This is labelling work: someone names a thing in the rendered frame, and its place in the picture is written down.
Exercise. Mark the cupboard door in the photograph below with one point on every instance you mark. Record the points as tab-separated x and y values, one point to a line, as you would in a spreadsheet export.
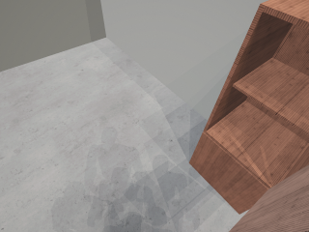
283	208

